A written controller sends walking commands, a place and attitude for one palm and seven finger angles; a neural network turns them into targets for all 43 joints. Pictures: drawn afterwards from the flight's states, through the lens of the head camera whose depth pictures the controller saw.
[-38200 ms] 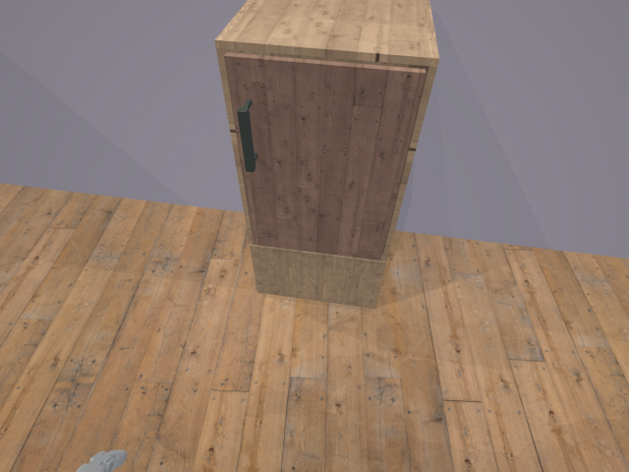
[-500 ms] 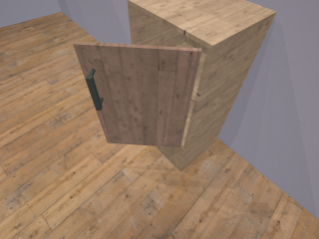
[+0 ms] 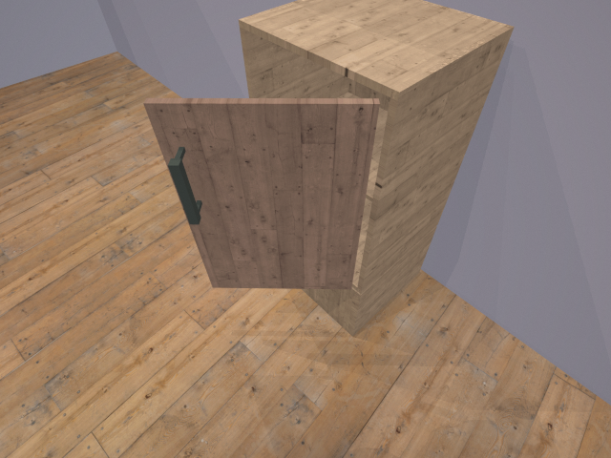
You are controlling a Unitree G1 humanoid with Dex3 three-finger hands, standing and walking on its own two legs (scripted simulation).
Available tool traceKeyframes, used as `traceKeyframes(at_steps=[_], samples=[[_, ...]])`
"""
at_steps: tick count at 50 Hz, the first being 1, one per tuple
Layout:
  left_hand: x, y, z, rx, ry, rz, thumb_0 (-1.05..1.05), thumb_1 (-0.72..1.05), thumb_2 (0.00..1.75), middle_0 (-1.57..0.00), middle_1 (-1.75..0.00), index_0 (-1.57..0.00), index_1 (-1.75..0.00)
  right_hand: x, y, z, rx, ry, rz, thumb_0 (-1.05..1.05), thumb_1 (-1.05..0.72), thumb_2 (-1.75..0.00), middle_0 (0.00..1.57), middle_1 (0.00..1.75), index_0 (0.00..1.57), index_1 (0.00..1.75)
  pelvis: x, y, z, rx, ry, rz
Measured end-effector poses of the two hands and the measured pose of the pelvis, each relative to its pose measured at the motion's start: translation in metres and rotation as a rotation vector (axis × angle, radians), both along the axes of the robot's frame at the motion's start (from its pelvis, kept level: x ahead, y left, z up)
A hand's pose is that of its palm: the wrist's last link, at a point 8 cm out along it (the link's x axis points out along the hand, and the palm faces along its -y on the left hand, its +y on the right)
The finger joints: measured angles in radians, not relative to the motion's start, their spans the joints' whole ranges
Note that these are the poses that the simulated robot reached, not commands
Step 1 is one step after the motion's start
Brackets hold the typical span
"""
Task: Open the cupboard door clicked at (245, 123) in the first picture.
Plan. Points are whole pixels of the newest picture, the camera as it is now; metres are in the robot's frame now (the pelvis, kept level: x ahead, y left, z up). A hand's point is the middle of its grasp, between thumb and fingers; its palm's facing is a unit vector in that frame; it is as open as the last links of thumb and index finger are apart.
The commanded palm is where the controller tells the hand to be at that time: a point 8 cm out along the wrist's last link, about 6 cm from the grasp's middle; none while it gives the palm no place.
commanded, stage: look again from close up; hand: left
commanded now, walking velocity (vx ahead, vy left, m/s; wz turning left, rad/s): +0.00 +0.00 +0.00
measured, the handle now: (188, 187) +0.60 +0.28 -0.03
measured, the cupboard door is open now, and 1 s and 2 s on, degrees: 46 46 46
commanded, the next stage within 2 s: shuffle to correct the standing spot in 0.24 s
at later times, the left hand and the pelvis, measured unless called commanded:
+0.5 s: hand out of the picture +0.02 +0.16 -0.17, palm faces +0.02 -0.98 -0.19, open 7.4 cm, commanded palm none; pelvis +0.01 -0.02 +0.00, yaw +0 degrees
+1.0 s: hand out of the picture +0.13 +0.19 -0.16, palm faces +0.08 -0.96 -0.28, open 7.4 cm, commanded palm none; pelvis +0.07 +0.00 +0.00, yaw +2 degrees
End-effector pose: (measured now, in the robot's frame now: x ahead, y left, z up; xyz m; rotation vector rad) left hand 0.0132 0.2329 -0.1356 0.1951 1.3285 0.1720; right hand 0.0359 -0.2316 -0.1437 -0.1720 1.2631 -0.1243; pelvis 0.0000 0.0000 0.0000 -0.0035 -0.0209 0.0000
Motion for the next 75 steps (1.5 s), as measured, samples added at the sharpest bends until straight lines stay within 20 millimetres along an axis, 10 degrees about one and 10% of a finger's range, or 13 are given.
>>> traceKeyframes(at_steps=[19, 34, 45, 55, 65, 75], samples=[[0.0, -0.019, 0.0, -0.024, 0.03, -0.007, 0.01, 0.91, 0.9, -0.2, -0.3, -0.2, -0.3, -0.023, -0.009, 0.002, 0.014, 0.096, -0.007, 0.01, -0.91, -0.9, 0.2, 0.3, 0.2, 0.3, 0.003, -0.015, 0.004, 0.013, 0.013, -0.005], [-0.001, -0.006, -0.021, -0.058, 0.09, 0.061, 0.01, 0.91, 0.9, -0.2, -0.3, -0.21, -0.3, 0.006, -0.003, 0.003, -0.036, 0.103, 0.005, 0.01, -0.91, -0.9, 0.2, 0.3, 0.2, 0.3, 0.035, 0.001, -0.007, 0.013, 0.021, -0.003], [0.091, 0.01, 0.001, 0.026, -0.064, 0.012, 0.01, 0.91, 0.9, -0.2, -0.3, -0.2, -0.3, 0.002, 0.017, -0.016, 0.047, 0.187, -0.014, 0.01, -0.9, -0.9, 0.2, 0.3, 0.2, 0.3, 0.058, 0.003, -0.008, 0.032, 0.029, 0.0], [0.086, 0.014, 0.018, 0.038, -0.071, 0.051, 0.0, 0.92, 0.9, -0.2, -0.3, -0.21, -0.3, 0.078, 0.015, -0.003, 0.047, 0.076, 0.01, 0.01, -0.91, -0.9, 0.2, 0.3, 0.2, 0.29, 0.072, 0.012, 0.007, 0.062, 0.026, 0.028], [0.052, 0.073, -0.007, 0.008, 0.042, 0.1, 0.01, 0.91, 0.9, -0.2, -0.3, -0.21, -0.3, 0.151, 0.052, 0.013, -0.028, -0.101, 0.073, 0.01, -0.91, -0.9, 0.19, 0.29, 0.2, 0.29, 0.084, 0.061, -0.005, 0.027, 0.027, 0.025], [0.065, 0.095, -0.014, -0.023, 0.041, 0.095, 0.01, 0.91, 0.9, -0.2, -0.3, -0.2, -0.3, 0.127, 0.09, 0.02, -0.049, -0.075, 0.053, 0.0, -0.93, -0.9, 0.2, 0.3, 0.21, 0.3, 0.082, 0.079, 0.0, 0.004, 0.021, 0.027]])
